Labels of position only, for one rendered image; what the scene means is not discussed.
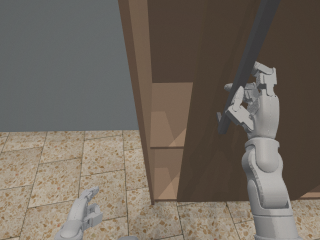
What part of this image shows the robot left hand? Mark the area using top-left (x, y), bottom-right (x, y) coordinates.
top-left (66, 186), bottom-right (103, 231)

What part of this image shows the robot left forearm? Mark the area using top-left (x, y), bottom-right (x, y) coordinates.
top-left (54, 219), bottom-right (84, 240)

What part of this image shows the handle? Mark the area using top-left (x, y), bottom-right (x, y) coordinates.
top-left (216, 0), bottom-right (281, 135)

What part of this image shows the robot right forearm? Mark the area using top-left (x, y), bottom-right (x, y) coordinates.
top-left (241, 137), bottom-right (304, 240)

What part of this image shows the robot right hand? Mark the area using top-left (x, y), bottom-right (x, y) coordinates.
top-left (224, 61), bottom-right (280, 140)

